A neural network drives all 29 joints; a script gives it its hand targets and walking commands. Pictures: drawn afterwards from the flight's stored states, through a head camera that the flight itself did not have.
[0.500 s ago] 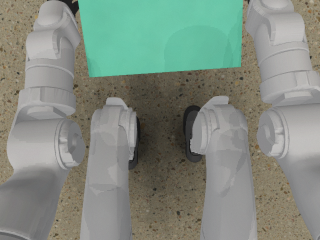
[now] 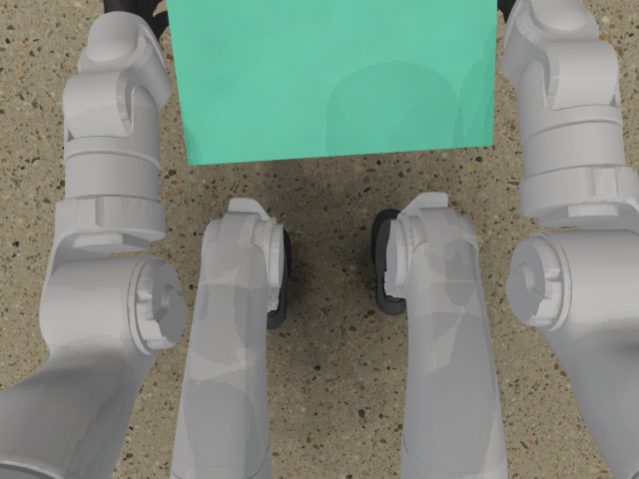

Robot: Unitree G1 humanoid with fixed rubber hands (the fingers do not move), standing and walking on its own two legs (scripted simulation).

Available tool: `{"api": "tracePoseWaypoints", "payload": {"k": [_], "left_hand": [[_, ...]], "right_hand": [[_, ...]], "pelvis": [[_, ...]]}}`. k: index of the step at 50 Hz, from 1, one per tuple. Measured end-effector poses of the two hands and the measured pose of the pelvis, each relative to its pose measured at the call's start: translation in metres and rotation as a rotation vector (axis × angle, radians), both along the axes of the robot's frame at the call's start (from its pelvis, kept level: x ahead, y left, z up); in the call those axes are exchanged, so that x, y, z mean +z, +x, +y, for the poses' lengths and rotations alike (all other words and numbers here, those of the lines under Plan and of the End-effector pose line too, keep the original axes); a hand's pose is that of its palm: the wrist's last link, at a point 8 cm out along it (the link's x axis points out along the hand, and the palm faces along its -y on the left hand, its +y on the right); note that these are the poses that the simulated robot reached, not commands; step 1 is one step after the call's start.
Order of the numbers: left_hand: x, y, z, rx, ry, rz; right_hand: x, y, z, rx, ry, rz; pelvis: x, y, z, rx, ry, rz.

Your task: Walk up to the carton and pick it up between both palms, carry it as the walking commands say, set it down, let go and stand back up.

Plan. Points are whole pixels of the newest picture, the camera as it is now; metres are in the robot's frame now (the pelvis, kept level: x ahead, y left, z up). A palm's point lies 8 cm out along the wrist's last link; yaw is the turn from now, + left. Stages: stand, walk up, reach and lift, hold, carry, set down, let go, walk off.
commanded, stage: reach and lift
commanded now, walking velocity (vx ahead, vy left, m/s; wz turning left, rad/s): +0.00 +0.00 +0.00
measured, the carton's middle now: (328, 33) +0.53 +0.00 -0.17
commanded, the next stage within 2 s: none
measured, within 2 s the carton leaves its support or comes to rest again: neither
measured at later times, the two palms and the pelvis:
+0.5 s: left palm (86, 14) +0.50 +0.17 -0.03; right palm out of the picture +0.52 -0.17 -0.03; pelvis +0.00 -0.01 +0.05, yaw +0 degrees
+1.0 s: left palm out of the picture +0.48 +0.18 +0.05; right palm out of the picture +0.49 -0.17 +0.04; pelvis +0.00 +0.00 +0.11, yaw -1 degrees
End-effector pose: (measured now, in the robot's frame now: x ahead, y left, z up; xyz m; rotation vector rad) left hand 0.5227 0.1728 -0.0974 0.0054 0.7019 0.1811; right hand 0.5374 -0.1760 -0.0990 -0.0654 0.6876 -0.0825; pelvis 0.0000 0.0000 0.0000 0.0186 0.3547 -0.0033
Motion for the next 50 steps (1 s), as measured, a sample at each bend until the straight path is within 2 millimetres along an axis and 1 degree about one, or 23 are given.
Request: {"api": "tracePoseWaypoints", "payload": {"k": [5, 12, 23, 34, 43, 50], "left_hand": [[0.015, -0.002, -0.005, 0.003, -0.004, -0.011], [0.033, -0.011, -0.009, 0.0, 0.004, 0.01], [0.064, -0.022, 0.0, 0.015, 0.001, 0.003], [0.099, -0.026, 0.008, -0.001, 0.008, -0.001], [0.122, -0.035, 0.006, -0.026, 0.023, 0.016], [0.143, -0.043, 0.003, -0.023, 0.028, 0.011]], "right_hand": [[0.015, -0.002, -0.005, -0.004, 0.004, -0.01], [0.034, -0.009, -0.009, 0.006, -0.004, 0.01], [0.066, -0.016, 0.0, 0.02, -0.006, 0.005], [0.097, -0.027, 0.009, 0.012, -0.011, 0.001], [0.12, -0.039, 0.006, 0.009, -0.023, 0.018], [0.142, -0.045, 0.003, 0.014, -0.021, 0.013]], "pelvis": [[0.009, -0.001, -0.003, -0.005, 0.007, -0.01], [0.026, -0.001, -0.008, -0.012, 0.021, -0.028], [0.049, -0.003, -0.015, -0.01, 0.024, -0.062], [0.075, -0.003, -0.009, 0.004, 0.0, -0.094], [0.097, 0.0, -0.002, 0.0, -0.011, -0.128], [0.112, 0.001, -0.002, -0.008, -0.004, -0.16]]}}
